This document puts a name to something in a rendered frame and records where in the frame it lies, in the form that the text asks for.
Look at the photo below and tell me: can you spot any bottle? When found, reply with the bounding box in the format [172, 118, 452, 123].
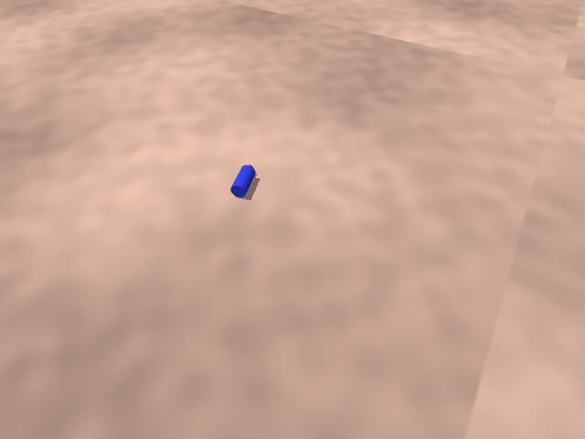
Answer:
[230, 165, 256, 198]

